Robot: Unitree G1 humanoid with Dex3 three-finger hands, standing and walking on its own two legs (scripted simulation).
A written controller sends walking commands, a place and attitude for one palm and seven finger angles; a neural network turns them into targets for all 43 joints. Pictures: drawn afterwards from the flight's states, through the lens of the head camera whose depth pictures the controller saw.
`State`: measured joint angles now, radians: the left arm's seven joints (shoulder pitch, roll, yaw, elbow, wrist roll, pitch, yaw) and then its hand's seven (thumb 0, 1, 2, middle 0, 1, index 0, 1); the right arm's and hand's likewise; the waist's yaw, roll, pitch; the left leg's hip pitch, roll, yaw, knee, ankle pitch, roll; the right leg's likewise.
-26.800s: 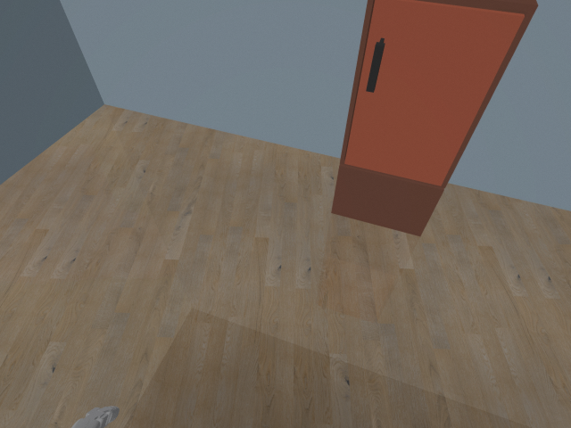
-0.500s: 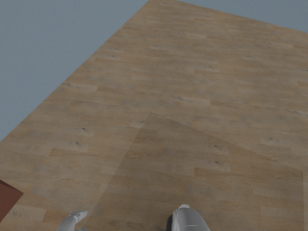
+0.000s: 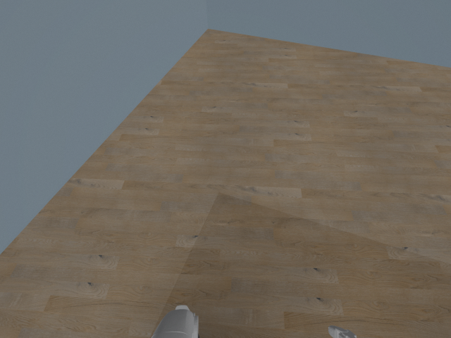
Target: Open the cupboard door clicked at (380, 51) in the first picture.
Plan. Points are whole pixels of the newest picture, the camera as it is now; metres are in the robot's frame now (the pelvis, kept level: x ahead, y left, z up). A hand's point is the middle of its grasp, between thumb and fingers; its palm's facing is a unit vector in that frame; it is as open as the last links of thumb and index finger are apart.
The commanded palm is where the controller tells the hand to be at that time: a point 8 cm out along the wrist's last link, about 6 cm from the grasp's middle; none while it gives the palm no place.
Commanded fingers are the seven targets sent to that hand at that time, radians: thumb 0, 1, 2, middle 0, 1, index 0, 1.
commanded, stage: walk to a spot facing it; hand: left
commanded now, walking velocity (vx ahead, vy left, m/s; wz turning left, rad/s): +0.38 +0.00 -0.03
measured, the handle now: out of the picture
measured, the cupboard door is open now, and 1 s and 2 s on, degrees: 48 48 48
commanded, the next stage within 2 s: turn to face it in 0.50 s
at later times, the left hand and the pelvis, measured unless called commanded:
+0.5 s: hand (160, 239) +0.35 +0.20 -0.17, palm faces -0.09 -0.98 -0.20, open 7.3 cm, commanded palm none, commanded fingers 0.00 0.90 0.90 -0.20 -0.30 -0.20 -0.30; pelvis +0.25 +0.02 +0.00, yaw -6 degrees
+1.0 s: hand (197, 190) +0.51 +0.13 -0.17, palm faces +0.06 -0.98 -0.18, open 7.1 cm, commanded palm none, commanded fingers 0.00 0.90 0.90 -0.20 -0.30 -0.20 -0.30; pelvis +0.41 -0.05 +0.00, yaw +3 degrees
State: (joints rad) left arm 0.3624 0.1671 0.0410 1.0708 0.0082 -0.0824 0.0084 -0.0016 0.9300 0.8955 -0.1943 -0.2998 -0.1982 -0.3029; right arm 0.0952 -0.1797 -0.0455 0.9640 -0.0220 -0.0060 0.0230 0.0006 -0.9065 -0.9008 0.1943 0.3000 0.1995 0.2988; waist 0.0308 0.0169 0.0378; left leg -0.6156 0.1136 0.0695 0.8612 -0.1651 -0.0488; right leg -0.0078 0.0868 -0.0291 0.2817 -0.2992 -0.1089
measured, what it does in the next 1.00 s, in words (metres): walks ahead: left foot, then right foot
